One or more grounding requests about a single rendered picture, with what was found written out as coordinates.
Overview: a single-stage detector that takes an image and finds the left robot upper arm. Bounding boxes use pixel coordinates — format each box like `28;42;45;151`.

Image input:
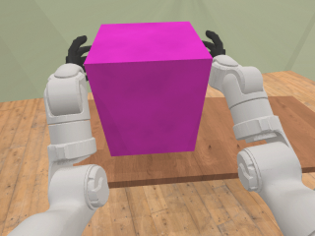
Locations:
7;164;109;236

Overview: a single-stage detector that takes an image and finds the carton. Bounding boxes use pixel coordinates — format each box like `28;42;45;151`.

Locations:
84;21;213;156

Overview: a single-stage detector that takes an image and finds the right robot hand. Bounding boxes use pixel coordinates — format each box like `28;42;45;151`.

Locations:
202;30;225;58

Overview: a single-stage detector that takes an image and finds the left robot hand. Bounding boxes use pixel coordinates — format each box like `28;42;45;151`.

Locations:
65;35;92;81

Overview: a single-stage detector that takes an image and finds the robot right forearm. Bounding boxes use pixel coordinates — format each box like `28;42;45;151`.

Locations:
208;54;302;180

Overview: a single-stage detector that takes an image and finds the robot left forearm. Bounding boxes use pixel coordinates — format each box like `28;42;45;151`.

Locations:
43;63;97;202

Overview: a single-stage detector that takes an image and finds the table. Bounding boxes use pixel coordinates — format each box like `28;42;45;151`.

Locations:
73;95;315;191

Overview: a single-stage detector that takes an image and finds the right robot upper arm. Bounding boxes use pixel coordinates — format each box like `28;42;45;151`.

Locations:
236;141;315;236

